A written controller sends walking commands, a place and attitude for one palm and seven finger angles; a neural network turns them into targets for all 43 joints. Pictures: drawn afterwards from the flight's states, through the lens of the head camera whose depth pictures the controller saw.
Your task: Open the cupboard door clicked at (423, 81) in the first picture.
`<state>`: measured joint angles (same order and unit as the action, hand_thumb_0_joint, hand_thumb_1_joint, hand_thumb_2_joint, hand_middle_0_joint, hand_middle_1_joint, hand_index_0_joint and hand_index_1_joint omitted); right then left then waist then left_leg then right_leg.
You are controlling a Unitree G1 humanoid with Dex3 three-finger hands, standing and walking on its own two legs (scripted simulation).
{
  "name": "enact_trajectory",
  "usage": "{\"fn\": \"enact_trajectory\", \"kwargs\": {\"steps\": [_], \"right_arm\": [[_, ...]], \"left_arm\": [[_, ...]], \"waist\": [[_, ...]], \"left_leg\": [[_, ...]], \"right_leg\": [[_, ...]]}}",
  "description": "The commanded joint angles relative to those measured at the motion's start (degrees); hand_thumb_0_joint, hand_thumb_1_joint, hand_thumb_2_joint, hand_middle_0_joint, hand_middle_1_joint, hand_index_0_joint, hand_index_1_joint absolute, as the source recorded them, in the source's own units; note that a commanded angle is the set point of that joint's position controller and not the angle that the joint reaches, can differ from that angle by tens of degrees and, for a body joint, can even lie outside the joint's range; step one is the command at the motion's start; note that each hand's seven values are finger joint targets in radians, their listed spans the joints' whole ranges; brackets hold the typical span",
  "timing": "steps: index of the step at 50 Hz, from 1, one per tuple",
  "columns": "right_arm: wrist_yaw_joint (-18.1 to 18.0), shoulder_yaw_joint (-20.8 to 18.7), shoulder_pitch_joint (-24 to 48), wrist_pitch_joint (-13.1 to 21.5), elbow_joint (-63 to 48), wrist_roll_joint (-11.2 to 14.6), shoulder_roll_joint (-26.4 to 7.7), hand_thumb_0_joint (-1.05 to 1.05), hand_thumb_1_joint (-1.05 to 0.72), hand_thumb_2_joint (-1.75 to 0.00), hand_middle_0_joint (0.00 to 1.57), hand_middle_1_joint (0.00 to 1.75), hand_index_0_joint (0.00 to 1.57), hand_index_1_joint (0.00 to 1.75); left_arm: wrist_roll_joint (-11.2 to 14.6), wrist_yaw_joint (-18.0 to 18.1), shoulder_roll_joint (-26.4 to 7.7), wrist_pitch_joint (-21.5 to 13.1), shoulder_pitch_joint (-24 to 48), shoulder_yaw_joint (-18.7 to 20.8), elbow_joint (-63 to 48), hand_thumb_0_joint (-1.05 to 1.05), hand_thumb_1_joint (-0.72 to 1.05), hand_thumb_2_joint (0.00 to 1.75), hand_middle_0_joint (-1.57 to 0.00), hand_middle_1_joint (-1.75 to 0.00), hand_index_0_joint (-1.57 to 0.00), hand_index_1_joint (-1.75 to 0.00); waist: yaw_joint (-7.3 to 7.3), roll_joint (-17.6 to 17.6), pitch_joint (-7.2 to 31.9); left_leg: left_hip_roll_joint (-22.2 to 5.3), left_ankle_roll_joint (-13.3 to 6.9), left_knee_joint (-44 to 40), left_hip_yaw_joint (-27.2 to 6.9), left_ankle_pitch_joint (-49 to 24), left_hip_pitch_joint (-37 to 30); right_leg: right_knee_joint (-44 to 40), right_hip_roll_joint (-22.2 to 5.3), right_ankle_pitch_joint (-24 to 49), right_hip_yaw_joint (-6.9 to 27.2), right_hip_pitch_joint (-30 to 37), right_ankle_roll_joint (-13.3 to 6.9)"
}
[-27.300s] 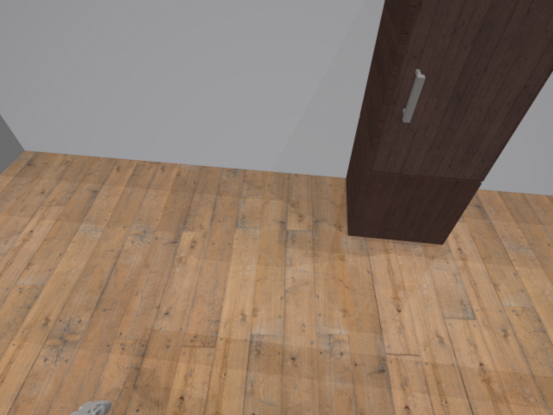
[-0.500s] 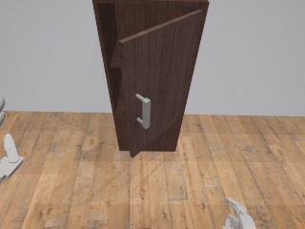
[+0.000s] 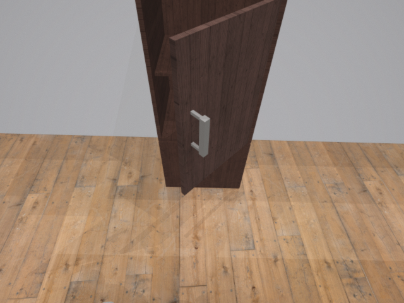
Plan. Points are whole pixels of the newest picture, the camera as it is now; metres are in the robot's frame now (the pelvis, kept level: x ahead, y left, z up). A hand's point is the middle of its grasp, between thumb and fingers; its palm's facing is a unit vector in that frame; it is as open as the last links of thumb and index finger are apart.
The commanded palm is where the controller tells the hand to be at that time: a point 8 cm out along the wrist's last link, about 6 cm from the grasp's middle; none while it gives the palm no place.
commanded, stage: let the arm hang, fingers relaxed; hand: left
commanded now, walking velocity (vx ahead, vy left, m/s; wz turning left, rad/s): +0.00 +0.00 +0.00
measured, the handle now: (199, 134) +0.55 +0.03 -0.02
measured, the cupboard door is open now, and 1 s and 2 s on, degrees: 46 46 46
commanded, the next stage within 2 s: look to check the result in 0.84 s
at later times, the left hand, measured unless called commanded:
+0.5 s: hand out of the picture -0.04 +0.18 -0.16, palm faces +0.05 -0.98 -0.21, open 7.4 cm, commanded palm none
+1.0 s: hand out of the picture +0.01 +0.16 -0.17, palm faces +0.05 -0.98 -0.18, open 7.4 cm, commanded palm none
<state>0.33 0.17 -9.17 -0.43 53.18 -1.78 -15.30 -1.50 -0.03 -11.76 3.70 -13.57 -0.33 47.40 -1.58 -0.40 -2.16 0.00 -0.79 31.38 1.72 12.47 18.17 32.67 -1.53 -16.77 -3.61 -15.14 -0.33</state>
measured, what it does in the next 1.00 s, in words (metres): stands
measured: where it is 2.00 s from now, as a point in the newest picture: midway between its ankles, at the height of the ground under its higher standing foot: outside the picture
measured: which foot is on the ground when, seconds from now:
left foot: down 0.00-1.00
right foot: down 0.00-1.00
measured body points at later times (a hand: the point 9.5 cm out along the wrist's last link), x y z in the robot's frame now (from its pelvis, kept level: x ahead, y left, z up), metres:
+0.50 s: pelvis +0.00 +0.01 +0.01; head +0.01 +0.00 +0.46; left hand -0.04 +0.23 -0.15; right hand -0.02 -0.19 -0.16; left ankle +0.05 +0.11 -0.73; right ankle +0.01 -0.11 -0.73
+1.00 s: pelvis +0.02 +0.00 +0.01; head +0.03 -0.01 +0.46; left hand +0.00 +0.21 -0.15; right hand +0.00 -0.21 -0.16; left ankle +0.05 +0.11 -0.73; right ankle +0.01 -0.11 -0.73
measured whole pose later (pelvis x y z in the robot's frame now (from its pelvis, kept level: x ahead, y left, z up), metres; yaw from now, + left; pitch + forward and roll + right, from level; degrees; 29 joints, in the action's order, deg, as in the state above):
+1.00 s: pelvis +0.02 +0.00 +0.01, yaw +1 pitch -1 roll +0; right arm -1.6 0.1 -16.5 -0.5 65.9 -1.2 -7.2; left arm -0.5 2.0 -7.2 0.1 -15.9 0.7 66.1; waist -0.4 0.6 -2.8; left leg 0.0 -0.4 24.6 0.9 10.6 12.7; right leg 25.2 -1.2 -14.7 -4.5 -9.1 -0.6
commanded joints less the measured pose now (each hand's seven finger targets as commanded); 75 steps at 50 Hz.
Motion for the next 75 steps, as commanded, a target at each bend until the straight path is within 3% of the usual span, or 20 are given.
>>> {"fn": "enact_trajectory", "kwargs": {"steps": [1, 4, 8, 18, 27, 31, 39, 50, 75], "right_arm": [[-1.1, -0.5, -0.4, 0.5, 0.4, 0.2, -3.9, 0.0, -0.9, -0.9, 0.2, 0.3, 0.2, 0.3], [-1.6, -0.7, -3.0, 0.1, 3.5, 0.1, -2.6, 0.0, -0.9, -0.9, 0.2, 0.3, 0.2, 0.3], [-1.9, -1.1, -7.5, -0.2, 6.6, 0.3, -1.4, 0.0, -0.9, -0.9, 0.2, 0.3, 0.2, 0.3], [-2.3, -1.2, -12.3, -0.1, 10.3, 0.5, 1.8, 0.0, -0.9, -0.9, 0.2, 0.3, 0.2, 0.3], [-2.3, -1.2, -12.6, 0.1, 10.9, 0.2, 3.6, 0.0, -0.9, -0.9, 0.2, 0.3, 0.2, 0.3], [-2.3, -1.1, -12.3, 0.3, 11.1, 0.3, 4.3, 0.0, -0.9, -0.9, 0.2, 0.3, 0.2, 0.3], [-2.5, -0.8, -11.9, 0.5, 11.3, 0.3, 4.1, 0.0, -0.9, -0.9, 0.2, 0.3, 0.2, 0.3], [-2.5, -0.7, -11.1, 0.5, 11.6, 0.5, 3.5, 0.0, -0.9, -0.9, 0.2, 0.3, 0.2, 0.3], [-2.8, -0.4, -9.4, 0.8, 12.3, 0.6, 2.9, 0.0, -0.9, -0.9, 0.2, 0.3, 0.2, 0.3]], "left_arm": [[0.4, 0.9, -8.6, -3.5, -1.1, 2.4, 3.8, 0.0, 0.9, 0.9, -0.2, -0.3, -0.2, -0.3], [0.7, 1.0, -6.9, -3.5, -3.1, 2.5, 9.3, 0.0, 0.9, 0.9, -0.2, -0.3, -0.2, -0.3], [0.8, 1.1, -5.5, -3.7, -4.3, 2.1, 13.8, 0.0, 0.9, 0.9, -0.2, -0.3, -0.2, -0.3], [0.8, 1.9, -2.0, -3.7, -8.3, 1.7, 18.3, 0.0, 0.9, 0.9, -0.2, -0.3, -0.2, -0.3], [0.6, 2.2, -0.6, -3.6, -8.4, 2.2, 17.8, 0.0, 0.9, 0.9, -0.2, -0.3, -0.2, -0.3], [0.6, 2.2, -0.5, -4.0, -8.0, 2.3, 17.5, 0.0, 0.9, 0.9, -0.2, -0.3, -0.2, -0.3], [0.9, 2.2, -0.7, -4.2, -6.9, 2.3, 17.6, 0.0, 0.9, 0.9, -0.2, -0.3, -0.2, -0.3], [1.0, 2.2, -1.1, -4.5, -6.9, 2.2, 17.8, 0.0, 0.9, 0.9, -0.2, -0.3, -0.2, -0.3], [1.1, 2.2, -1.1, -4.7, -7.2, 2.0, 18.3, 0.0, 0.9, 0.9, -0.2, -0.3, -0.2, -0.3]], "waist": [[1.75, 7.3, 3.1], [1.7, 11.2, 1.8], [1.16, 4.7, 0.6], [1.32, -0.8, -2.9], [1.52, 0.6, -4.9], [1.46, -0.4, -3.9], [1.3, 2.3, -2.8], [1.38, -0.3, -2.4], [1.77, 0.8, -2.2]], "left_leg": [[-5.1, -0.8, -10.3, -6.7, 0.3, -1.2], [-4.7, -0.6, -11.8, -6.6, 5.6, -0.9], [-5.0, -0.8, -12.1, -6.7, 6.3, -2.2], [-5.3, -1.5, -13.3, -6.7, 5.0, -2.4], [-5.0, -1.5, -14.2, -6.8, 6.9, -0.4], [-4.4, -1.3, -12.4, -5.5, 2.5, -2.2], [-4.6, -0.9, -11.9, -5.2, -1.6, -4.0], [-4.6, -0.7, -10.8, -4.5, -5.3, -6.1], [-5.0, -0.8, -11.2, -4.7, -10.0, -8.0]], "right_leg": [[-10.8, -4.3, 0.4, 5.9, 4.7, -1.8], [-12.9, -4.3, -0.9, 5.6, 4.8, -2.4], [-14.4, -4.5, -2.5, 4.9, 3.4, -2.4], [-13.2, -4.2, -1.8, 3.6, 1.4, -1.9], [-12.1, -3.7, -2.1, 3.5, 0.6, -1.6], [-12.5, -4.4, -0.3, 3.9, 0.9, -1.7], [-13.0, -4.6, 2.4, 4.0, 2.6, -1.8], [-14.4, -4.9, 3.8, 3.9, 3.5, -1.9], [-14.9, -4.9, 8.8, 3.3, 6.2, -1.7]]}}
